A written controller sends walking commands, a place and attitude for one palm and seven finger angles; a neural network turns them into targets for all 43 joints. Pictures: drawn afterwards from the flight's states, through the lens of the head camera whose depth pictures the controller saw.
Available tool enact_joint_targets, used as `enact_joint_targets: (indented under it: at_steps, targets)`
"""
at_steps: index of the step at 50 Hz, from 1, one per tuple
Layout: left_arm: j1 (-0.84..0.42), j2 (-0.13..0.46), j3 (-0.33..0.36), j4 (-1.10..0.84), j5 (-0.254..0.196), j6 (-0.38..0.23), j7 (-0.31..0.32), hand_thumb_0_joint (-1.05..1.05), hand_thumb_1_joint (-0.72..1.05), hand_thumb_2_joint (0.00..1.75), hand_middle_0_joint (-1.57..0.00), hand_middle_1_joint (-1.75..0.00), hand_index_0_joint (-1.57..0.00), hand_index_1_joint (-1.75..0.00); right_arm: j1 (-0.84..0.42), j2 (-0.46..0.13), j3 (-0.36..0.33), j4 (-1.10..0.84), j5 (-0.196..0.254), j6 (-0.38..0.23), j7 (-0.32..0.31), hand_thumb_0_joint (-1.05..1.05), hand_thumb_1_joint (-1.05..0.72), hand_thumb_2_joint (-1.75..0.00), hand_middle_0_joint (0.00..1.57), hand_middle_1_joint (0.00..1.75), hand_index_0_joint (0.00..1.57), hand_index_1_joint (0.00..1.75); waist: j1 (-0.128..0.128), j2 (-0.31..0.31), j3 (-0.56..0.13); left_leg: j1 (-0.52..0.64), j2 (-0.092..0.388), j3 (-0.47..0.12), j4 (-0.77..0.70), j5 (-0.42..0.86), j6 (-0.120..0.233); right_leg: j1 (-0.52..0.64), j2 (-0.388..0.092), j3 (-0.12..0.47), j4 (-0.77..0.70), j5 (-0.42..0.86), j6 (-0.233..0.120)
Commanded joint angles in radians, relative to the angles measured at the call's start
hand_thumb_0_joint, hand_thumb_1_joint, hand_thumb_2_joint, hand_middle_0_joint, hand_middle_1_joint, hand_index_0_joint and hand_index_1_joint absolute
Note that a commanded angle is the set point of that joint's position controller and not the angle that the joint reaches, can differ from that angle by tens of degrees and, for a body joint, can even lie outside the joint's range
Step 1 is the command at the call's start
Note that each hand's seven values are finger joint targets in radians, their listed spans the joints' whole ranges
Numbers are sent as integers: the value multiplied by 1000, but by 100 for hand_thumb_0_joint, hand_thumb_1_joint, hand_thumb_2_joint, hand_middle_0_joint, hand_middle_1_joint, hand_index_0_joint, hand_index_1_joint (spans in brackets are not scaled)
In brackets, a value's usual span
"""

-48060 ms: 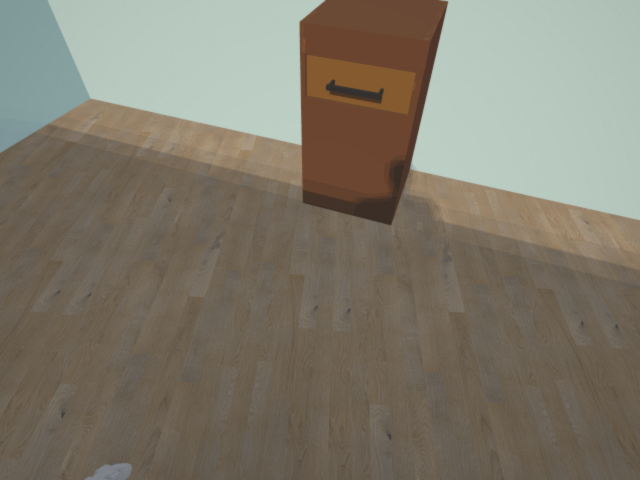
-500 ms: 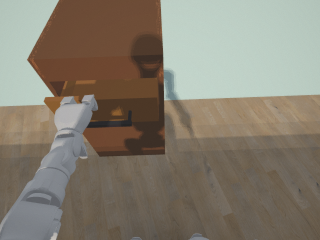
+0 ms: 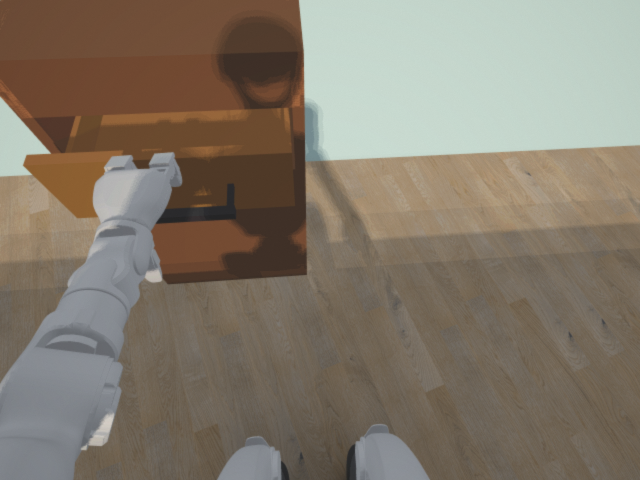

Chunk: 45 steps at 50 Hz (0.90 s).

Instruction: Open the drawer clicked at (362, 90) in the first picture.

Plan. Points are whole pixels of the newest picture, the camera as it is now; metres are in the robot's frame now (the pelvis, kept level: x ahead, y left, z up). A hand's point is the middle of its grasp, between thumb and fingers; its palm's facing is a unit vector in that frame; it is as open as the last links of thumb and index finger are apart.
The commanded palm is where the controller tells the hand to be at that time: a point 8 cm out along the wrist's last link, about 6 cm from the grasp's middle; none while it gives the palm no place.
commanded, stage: move the hooked fingers above the handle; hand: left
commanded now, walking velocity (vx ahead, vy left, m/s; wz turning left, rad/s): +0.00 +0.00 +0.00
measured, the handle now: (173, 204) +0.53 +0.22 -0.08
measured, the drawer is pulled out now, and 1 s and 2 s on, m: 0.09 0.08 0.08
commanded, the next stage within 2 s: none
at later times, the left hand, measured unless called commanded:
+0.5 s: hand (132, 220) +0.47 +0.25 -0.04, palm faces -0.17 +0.01 -0.98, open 13.7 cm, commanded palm +0.48 +0.23 +0.02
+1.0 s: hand (133, 207) +0.49 +0.25 -0.02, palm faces -0.15 +0.01 -0.99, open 13.7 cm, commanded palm +0.48 +0.22 +0.02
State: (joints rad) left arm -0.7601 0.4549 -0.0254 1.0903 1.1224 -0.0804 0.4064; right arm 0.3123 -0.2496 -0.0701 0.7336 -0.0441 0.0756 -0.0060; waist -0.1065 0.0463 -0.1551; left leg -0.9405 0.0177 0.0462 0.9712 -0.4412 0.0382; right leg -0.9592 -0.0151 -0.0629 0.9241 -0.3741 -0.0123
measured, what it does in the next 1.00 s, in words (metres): stands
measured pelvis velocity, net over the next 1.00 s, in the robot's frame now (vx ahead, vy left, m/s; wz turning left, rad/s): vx -0.01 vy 0.01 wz -0.02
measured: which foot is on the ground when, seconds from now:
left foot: down 0.00-1.00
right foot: down 0.00-1.00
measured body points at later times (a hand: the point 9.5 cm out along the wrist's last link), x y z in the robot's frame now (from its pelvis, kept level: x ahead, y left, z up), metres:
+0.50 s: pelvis -0.02 +0.00 -0.02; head +0.13 +0.01 +0.41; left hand +0.47 +0.25 +0.02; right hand -0.01 -0.27 -0.14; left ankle +0.00 +0.10 -0.68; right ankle +0.03 -0.12 -0.68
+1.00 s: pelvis -0.01 +0.01 -0.01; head +0.13 +0.01 +0.42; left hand +0.49 +0.24 +0.03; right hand +0.00 -0.26 -0.14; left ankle +0.00 +0.10 -0.68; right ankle +0.03 -0.12 -0.68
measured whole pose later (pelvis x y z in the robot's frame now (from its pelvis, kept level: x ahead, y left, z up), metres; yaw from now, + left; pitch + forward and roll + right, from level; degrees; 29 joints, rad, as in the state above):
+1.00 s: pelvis -0.01 +0.01 -0.01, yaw -1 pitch +25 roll -2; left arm -0.87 0.55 -0.01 1.17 1.08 -0.01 0.34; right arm 0.32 -0.24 -0.01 0.69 -0.03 0.08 -0.02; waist -0.15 0.06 -0.14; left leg -1.02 0.03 0.05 1.02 -0.45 0.05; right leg -1.03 0.00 -0.06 0.95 -0.36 0.00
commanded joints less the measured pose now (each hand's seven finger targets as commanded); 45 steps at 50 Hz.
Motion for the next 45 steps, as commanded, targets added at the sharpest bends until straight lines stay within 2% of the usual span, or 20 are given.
enact_joint_targets:
  at_steps: [1,4,6,10,13,15,16,17,20,22,25,28,30,31,33,35,37,40,43,45]
  targets:
    - [-480,276,92,-180,9,-56,55,0,-50,30,-30,-120,-30,-120,158,-177,-43,-27,-16,-19,-12,0,-90,-90,20,30,20,30,-46,65,-467,295,-28,-84,-35,357,3,132,55,29,-46,228,-30]
    - [-456,332,134,-100,22,-27,87,0,-50,30,-30,-120,-30,-120,153,-180,-28,-30,-22,-11,-1,0,-90,-90,20,30,20,30,-34,55,-438,186,-34,-74,-8,344,4,125,56,27,-10,233,-30]
    - [-408,389,173,-75,26,9,103,0,-50,30,-30,-120,-30,-120,140,-185,-20,-49,-21,0,7,0,-90,-90,20,30,20,30,-2,56,-460,144,-40,-60,-3,340,4,165,56,30,4,251,-31]
    - [-446,418,156,-47,22,78,110,0,-50,30,-30,-120,-30,-120,136,-193,-15,-65,-8,15,10,0,-90,-90,20,30,20,30,-23,15,-454,85,-44,-43,-10,271,13,211,55,39,-18,227,-18]
    - [-471,463,169,-77,8,100,92,0,-50,30,-30,-120,-30,-120,139,-200,-10,-77,1,25,2,0,-90,-90,20,30,20,30,-20,9,-528,99,-46,-45,-20,266,16,263,53,46,-21,240,-12]
    - [-456,439,149,-74,-9,103,62,0,-50,30,-30,-120,-30,-120,139,-196,-9,-79,8,24,-2,0,-90,-90,20,30,20,30,-23,8,-527,115,-43,-44,-29,256,18,269,53,45,-31,233,-9]
    - [-447,426,134,-65,-18,98,39,0,-50,30,-30,-120,-30,-120,138,-196,-6,-81,11,20,-6,0,-90,-90,20,30,20,30,-27,8,-508,110,-43,-45,-32,233,18,263,53,46,-38,211,-8]
    - [-478,408,119,-77,-26,83,17,0,-50,30,-30,-120,-30,-120,143,-193,-6,-82,13,15,-13,0,-90,-90,20,30,20,30,-51,-18,-494,117,-37,-52,-33,218,23,251,54,46,-46,199,-6]
    - [-507,357,63,-108,-30,11,-44,0,-50,30,-30,-120,-30,-120,163,-193,-11,-75,16,-12,-30,0,-90,-90,20,30,20,30,-77,6,-467,142,-31,-63,-27,162,24,179,52,44,-59,126,-8]
    - [-579,248,-18,-160,-32,-52,-65,0,-50,30,-30,-120,-30,-120,181,-179,-22,-67,12,-36,-38,0,-90,-90,20,30,20,30,-119,25,-456,202,-21,-92,-16,158,23,82,54,33,-55,88,-12]
    - [-612,251,-6,-203,-26,-123,-59,0,-50,30,-30,-120,-30,-120,200,-183,-28,-43,0,-56,-42,0,-90,-90,20,30,20,30,-117,96,-461,249,-12,-122,4,166,10,-18,54,21,-21,61,-22]
    - [-625,301,54,-227,-12,-144,-12,0,-50,30,-30,-120,-30,-120,213,-185,-29,-34,-12,-58,-33,0,-90,-90,20,30,20,30,-91,177,-501,292,-8,-143,21,271,-12,-62,55,7,16,96,-33]
    - [-603,322,95,-193,-1,-122,42,0,-50,30,-30,-120,-30,-120,208,-185,-26,-28,-20,-52,-17,0,-90,-90,20,30,20,30,-73,194,-492,289,-6,-147,29,328,-26,-76,57,-4,31,114,-37]
    - [-574,344,124,-165,6,-99,69,0,-50,30,-30,-120,-30,-120,205,-189,-26,-27,-23,-45,-10,0,-90,-90,20,30,20,30,-66,164,-499,276,-6,-142,35,359,-26,-59,59,-6,35,131,-35]
    - [-509,423,193,-122,9,-34,110,0,-50,30,-30,-120,-30,-120,186,-199,-13,-39,-24,-23,4,0,-90,-90,20,30,20,30,-28,145,-517,236,-12,-122,37,411,-25,6,61,-6,47,177,-33]
    - [-559,372,143,-148,19,16,135,0,-50,30,-30,-120,-30,-120,177,-191,-17,-51,-19,-15,14,0,-90,-90,20,30,20,30,-45,156,-533,249,-14,-109,27,413,-21,40,61,-4,27,201,-30]
    - [-546,408,167,-148,21,63,142,0,-50,30,-30,-120,-30,-120,160,-199,-13,-55,-16,1,18,0,-90,-90,20,30,20,30,-34,132,-550,264,-13,-107,12,430,-22,82,64,-5,19,222,-27]
    - [-531,426,148,-113,5,127,119,0,-50,30,-30,-120,-30,-120,147,-202,-4,-66,-1,20,14,0,-90,-90,20,30,20,30,-39,78,-539,222,-25,-81,-26,330,-2,176,62,10,-27,204,-16]
    - [-520,439,134,-107,-26,130,56,0,-50,30,-30,-120,-30,-120,143,-202,4,-74,9,24,-2,0,-90,-90,20,30,20,30,-43,55,-525,205,-30,-67,-57,260,10,238,59,27,-64,187,-10]
    - [-502,393,90,-90,-38,108,0,0,-50,30,-30,-120,-30,-120,149,-196,6,-76,15,16,-15,0,-90,-90,20,30,20,30,-58,25,-485,192,-29,-65,-65,235,17,243,57,30,-77,181,-9]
